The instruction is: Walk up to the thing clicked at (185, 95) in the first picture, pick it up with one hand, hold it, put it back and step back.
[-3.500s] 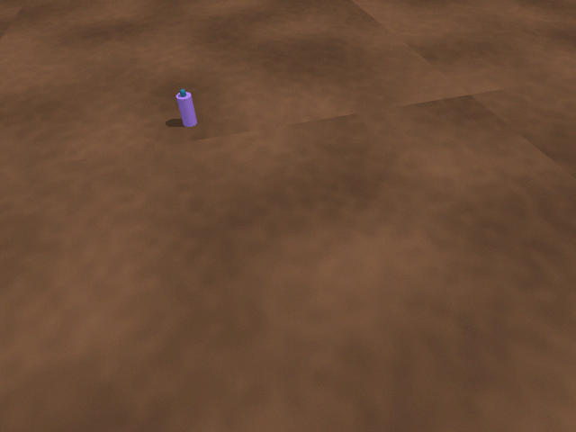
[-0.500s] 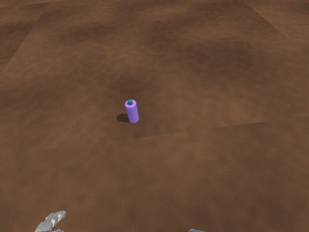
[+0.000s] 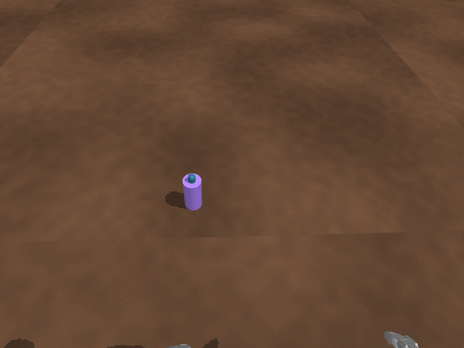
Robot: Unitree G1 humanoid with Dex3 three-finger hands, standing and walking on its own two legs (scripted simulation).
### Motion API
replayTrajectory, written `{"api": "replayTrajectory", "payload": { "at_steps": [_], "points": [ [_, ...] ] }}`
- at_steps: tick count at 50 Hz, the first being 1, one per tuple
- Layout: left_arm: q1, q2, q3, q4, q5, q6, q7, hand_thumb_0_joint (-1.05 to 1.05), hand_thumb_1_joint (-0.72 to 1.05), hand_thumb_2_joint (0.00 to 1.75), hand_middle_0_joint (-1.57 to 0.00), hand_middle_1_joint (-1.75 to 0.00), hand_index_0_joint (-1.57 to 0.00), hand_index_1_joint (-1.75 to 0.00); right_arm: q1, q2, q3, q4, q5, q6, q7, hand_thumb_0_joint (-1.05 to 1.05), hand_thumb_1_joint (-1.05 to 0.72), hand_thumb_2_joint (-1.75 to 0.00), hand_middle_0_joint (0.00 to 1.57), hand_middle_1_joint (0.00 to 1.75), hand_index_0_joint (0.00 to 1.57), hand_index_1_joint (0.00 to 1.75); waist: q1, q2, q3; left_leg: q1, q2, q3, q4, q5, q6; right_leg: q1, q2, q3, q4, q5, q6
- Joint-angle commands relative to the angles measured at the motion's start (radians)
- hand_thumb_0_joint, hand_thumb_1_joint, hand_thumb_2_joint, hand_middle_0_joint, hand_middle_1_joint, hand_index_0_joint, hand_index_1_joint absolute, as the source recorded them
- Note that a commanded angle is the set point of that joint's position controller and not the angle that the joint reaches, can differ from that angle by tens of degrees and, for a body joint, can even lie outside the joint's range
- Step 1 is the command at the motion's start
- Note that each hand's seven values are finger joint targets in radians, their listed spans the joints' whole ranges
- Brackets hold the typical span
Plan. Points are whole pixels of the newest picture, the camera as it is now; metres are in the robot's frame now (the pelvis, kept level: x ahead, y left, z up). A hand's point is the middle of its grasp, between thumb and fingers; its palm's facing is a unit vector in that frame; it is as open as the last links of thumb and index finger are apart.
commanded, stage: walk up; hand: left
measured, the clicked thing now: (192, 190) +0.89 +0.18 -0.65
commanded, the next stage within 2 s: none
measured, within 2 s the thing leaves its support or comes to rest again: neither
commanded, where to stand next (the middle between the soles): +0.53 -0.04 m, yaw +1 degrees
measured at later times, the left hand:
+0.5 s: hand (137, 284) +0.25 +0.20 -0.10, palm faces -0.01 -0.90 -0.43, open 7.4 cm
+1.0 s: hand (134, 249) +0.35 +0.24 -0.16, palm faces -0.01 -0.94 -0.33, open 7.4 cm
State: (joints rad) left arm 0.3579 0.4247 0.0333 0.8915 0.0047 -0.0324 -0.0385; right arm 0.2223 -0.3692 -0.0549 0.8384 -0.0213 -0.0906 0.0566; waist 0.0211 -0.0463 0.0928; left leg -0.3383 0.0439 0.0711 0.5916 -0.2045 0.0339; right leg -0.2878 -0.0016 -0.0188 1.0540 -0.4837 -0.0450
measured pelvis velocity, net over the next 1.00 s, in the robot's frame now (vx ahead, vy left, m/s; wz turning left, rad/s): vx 0.32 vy -0.04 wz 0.04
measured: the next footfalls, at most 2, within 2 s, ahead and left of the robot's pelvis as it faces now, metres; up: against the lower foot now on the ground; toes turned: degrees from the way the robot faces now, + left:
right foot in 0.36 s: +0.27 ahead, -0.19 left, +0.00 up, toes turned -6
left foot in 0.88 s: +0.43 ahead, +0.08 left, +0.00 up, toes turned +5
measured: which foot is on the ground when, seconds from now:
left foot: down 0.00-0.40, up 0.42-0.86, down 0.88-1.00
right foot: up 0.00-0.34, down 0.36-0.92, up 0.94-1.00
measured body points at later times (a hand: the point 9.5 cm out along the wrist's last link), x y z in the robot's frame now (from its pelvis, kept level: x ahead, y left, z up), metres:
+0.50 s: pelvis +0.18 -0.08 +0.00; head +0.18 -0.12 +0.45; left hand +0.25 +0.24 -0.07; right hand +0.22 -0.40 -0.14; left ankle +0.12 +0.08 -0.65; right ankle +0.23 -0.18 -0.73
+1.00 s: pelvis +0.32 -0.04 +0.00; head +0.34 -0.01 +0.45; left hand +0.35 +0.28 -0.13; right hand +0.42 -0.35 -0.09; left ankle +0.39 +0.07 -0.73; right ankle +0.27 -0.18 -0.66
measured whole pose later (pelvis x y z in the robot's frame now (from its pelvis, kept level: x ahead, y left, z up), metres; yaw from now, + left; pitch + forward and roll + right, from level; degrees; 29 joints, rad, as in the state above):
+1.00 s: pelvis +0.32 -0.04 +0.00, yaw +2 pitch -4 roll -1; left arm 0.34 0.42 0.03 0.88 0.01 -0.03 -0.03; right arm 0.26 -0.39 -0.06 0.84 -0.01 -0.08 0.06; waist 0.00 -0.03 0.10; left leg -0.33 0.03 0.04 0.62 -0.22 0.03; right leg -0.32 -0.03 -0.02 1.07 -0.49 -0.04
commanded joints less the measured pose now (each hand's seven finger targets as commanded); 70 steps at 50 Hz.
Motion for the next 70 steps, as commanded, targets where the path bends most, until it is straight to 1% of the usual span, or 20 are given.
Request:
{"api": "replayTrajectory", "payload": {
  "at_steps": [1,7,17,18,20,21,26,35,39,43,44,46,47,52,57,64,66,67,68,70],
  "points": [
    [0.042,0.205,0.066,-0.067,-0.011,-0.032,0.004,0.0,0.9,0.9,-0.2,-0.3,-0.2,-0.3,0.096,-0.28,-0.072,-0.05,0.033,-0.018,-0.04,0.0,-0.9,-0.9,0.2,0.3,0.2,0.3,-0.03,0.152,-0.045,0.193,0.24,-0.268,-0.325,0.042,0.141,-0.247,-0.083,0.111,0.037,0.109,0.006],
    [-0.012,0.181,0.072,-0.074,0.007,-0.018,-0.03,0.0,0.9,0.9,-0.2,-0.3,-0.2,-0.3,0.063,-0.307,-0.078,-0.073,0.018,-0.027,-0.03,0.0,-0.9,-0.9,0.2,0.3,0.2,0.3,-0.033,0.219,0.026,0.096,0.231,-0.187,-0.41,-0.18,0.198,-0.249,-0.127,0.031,-0.19,0.225,0.058],
    [-0.013,0.198,0.096,-0.029,0.015,-0.056,-0.028,0.0,0.9,0.9,-0.2,-0.3,-0.2,-0.3,0.061,-0.281,-0.066,-0.075,0.016,-0.003,-0.025,0.0,-0.9,-0.9,0.2,0.3,0.2,0.3,0.025,0.08,-0.055,0.024,0.169,-0.093,-0.108,-0.067,0.12,0.137,-0.05,-0.044,-0.521,0.3,0.023],
    [0.086,0.232,0.112,-0.003,0.015,-0.068,-0.015,0.0,0.9,0.9,-0.2,-0.3,-0.2,-0.3,0.112,-0.233,-0.049,-0.069,0.014,-0.002,-0.026,0.0,-0.9,-0.9,0.2,0.3,0.2,0.3,0.068,-0.047,-0.132,-0.013,0.112,-0.047,0.132,-0.004,0.091,0.29,-0.068,0.016,-0.56,0.226,0.008],
    [0.141,0.357,0.133,-0.019,0.01,-0.08,0.005,0.0,0.9,0.9,-0.2,-0.3,-0.2,-0.3,0.144,-0.198,-0.03,-0.075,0.023,0.006,-0.03,0.0,-0.9,-0.9,0.2,0.3,0.2,0.3,0.081,-0.261,-0.128,-0.33,-0.086,-0.028,0.526,-0.307,0.0,0.395,-0.415,0.638,-0.83,0.048,-0.136],
    [0.102,0.361,0.13,-0.033,-0.002,-0.074,0.006,0.0,0.9,0.9,-0.2,-0.3,-0.2,-0.3,0.11,-0.273,-0.047,-0.058,0.013,0.014,-0.043,0.0,-0.9,-0.9,0.2,0.3,0.2,0.3,0.079,-0.196,-0.105,-0.329,-0.027,-0.093,0.588,-0.322,0.002,0.334,-0.456,0.68,-0.807,0.101,-0.203],
    [-0.022,0.232,0.088,-0.064,-0.017,-0.074,0.024,0.0,0.9,0.9,-0.2,-0.3,-0.2,-0.3,0.17,-0.223,-0.044,0.009,0.035,0.037,-0.027,0.0,-0.9,-0.9,0.2,0.3,0.2,0.3,-0.019,-0.15,-0.051,-0.177,-0.004,-0.149,0.48,-0.085,0.0,0.149,-0.225,0.161,-0.748,0.565,-0.062],
    [0.002,0.248,0.101,-0.119,0.008,-0.079,0.022,0.0,0.9,0.9,-0.2,-0.3,-0.2,-0.3,0.009,-0.222,-0.065,-0.042,0.002,0.046,0.005,0.0,-0.9,-0.9,0.2,0.3,0.2,0.3,0.035,-0.056,0.038,-0.228,0.035,-0.147,0.169,0.012,-0.041,0.127,-0.288,0.126,-0.846,0.117,-0.158],
    [-0.011,0.257,0.102,-0.127,0.004,-0.077,0.02,0.0,0.9,0.9,-0.2,-0.3,-0.2,-0.3,-0.025,-0.211,-0.06,-0.052,-0.003,0.029,0.014,0.0,-0.9,-0.9,0.2,0.3,0.2,0.3,0.031,-0.06,0.018,-0.128,0.051,-0.08,0.036,0.023,-0.022,0.122,-0.301,0.1,-0.78,0.195,-0.167],
    [-0.022,0.239,0.083,-0.128,0.002,-0.065,0.02,0.0,0.9,0.9,-0.2,-0.3,-0.2,-0.3,0.109,-0.23,-0.071,-0.01,-0.005,0.009,0.003,0.0,-0.9,-0.9,0.2,0.3,0.2,0.3,-0.057,0.035,-0.061,0.18,-0.017,-0.014,-0.073,0.021,0.011,0.024,-0.231,0.01,-0.514,0.391,-0.11],
    [0.027,0.191,0.064,-0.128,0.001,-0.061,0.018,0.0,0.9,0.9,-0.2,-0.3,-0.2,-0.3,0.204,-0.274,-0.088,0.016,-0.008,0.002,-0.008,0.0,-0.9,-0.9,0.2,0.3,0.2,0.3,-0.092,0.183,-0.13,0.342,-0.009,-0.069,-0.117,-0.072,0.044,-0.047,-0.162,-0.047,-0.267,0.446,-0.076],
    [0.079,0.154,0.058,-0.123,-0.012,-0.045,0.024,0.0,0.9,0.9,-0.2,-0.3,-0.2,-0.3,0.243,-0.391,-0.112,-0.024,0.002,-0.006,-0.028,0.0,-0.9,-0.9,0.2,0.3,0.2,0.3,-0.091,0.322,-0.146,0.456,0.361,-0.737,-0.335,-0.239,0.214,-0.385,0.033,-0.039,0.094,-0.062,0.0],
    [0.03,0.228,0.072,-0.11,0.002,-0.035,0.034,0.0,0.9,0.9,-0.2,-0.3,-0.2,-0.3,0.22,-0.387,-0.117,-0.025,0.024,0.0,-0.025,0.0,-0.9,-0.9,0.2,0.3,0.2,0.3,-0.093,0.236,-0.093,0.369,0.391,-0.759,-0.324,-0.246,0.262,-0.375,-0.036,0.056,0.144,-0.085,-0.01],
    [0.08,0.191,0.065,-0.053,-0.012,-0.019,0.008,0.0,0.9,0.9,-0.2,-0.3,-0.2,-0.3,0.099,-0.287,-0.071,-0.057,0.025,-0.01,-0.036,0.0,-0.9,-0.9,0.2,0.3,0.2,0.3,-0.015,0.185,-0.023,0.118,0.185,-0.245,-0.311,0.031,0.149,-0.211,-0.089,0.068,0.008,0.157,0.012],
    [0.006,0.177,0.067,-0.064,0.002,-0.02,-0.005,0.0,0.9,0.9,-0.2,-0.3,-0.2,-0.3,0.085,-0.305,-0.075,-0.077,0.014,-0.002,-0.033,0.0,-0.9,-0.9,0.2,0.3,0.2,0.3,-0.037,0.244,0.026,0.077,0.2,-0.223,-0.369,-0.159,0.204,-0.218,-0.109,0.022,-0.199,0.209,0.058],
    [0.014,0.134,0.057,-0.015,0.008,-0.041,0.028,0.0,0.9,0.9,-0.2,-0.3,-0.2,-0.3,0.032,-0.265,-0.049,-0.075,0.022,0.035,-0.043,0.0,-0.9,-0.9,0.2,0.3,0.2,0.3,0.01,0.142,-0.056,0.016,0.179,-0.142,-0.092,0.239,0.151,0.073,-0.031,-0.034,-0.501,0.368,0.04],
    [0.061,0.191,0.07,0.0,0.015,-0.059,0.043,0.0,0.9,0.9,-0.2,-0.3,-0.2,-0.3,0.062,-0.18,-0.017,-0.072,0.034,0.045,-0.046,0.0,-0.9,-0.9,0.2,0.3,0.2,0.3,0.032,-0.033,-0.139,0.015,0.077,-0.066,0.143,0.067,0.07,0.201,-0.093,0.064,-0.643,0.447,0.01],
    [0.064,0.275,0.093,-0.023,0.019,-0.066,0.045,0.0,0.9,0.9,-0.2,-0.3,-0.2,-0.3,0.123,-0.126,0.0,-0.083,0.036,0.045,-0.043,0.0,-0.9,-0.9,0.2,0.3,0.2,0.3,0.01,-0.244,-0.174,-0.095,-0.022,-0.019,0.325,-0.233,0.028,0.255,-0.3,0.387,-0.721,0.374,-0.052],
    [0.005,0.284,0.085,-0.049,0.014,-0.063,0.044,0.0,0.9,0.9,-0.2,-0.3,-0.2,-0.3,0.151,-0.171,-0.009,-0.05,0.025,0.061,-0.05,0.0,-0.9,-0.9,0.2,0.3,0.2,0.3,-0.009,-0.149,-0.115,-0.163,-0.063,-0.072,0.368,-0.357,0.006,0.203,-0.379,0.521,-0.767,0.271,-0.139],
    [-0.003,0.285,0.092,-0.047,0.0,-0.048,0.043,0.0,0.9,0.9,-0.2,-0.3,-0.2,-0.3,0.108,-0.259,-0.038,-0.024,0.015,0.066,-0.063,0.0,-0.9,-0.9,0.2,0.3,0.2,0.3,0.015,-0.13,-0.076,-0.202,-0.017,-0.115,0.441,-0.387,0.013,0.18,-0.375,0.516,-0.752,0.262,-0.206]
  ]
}}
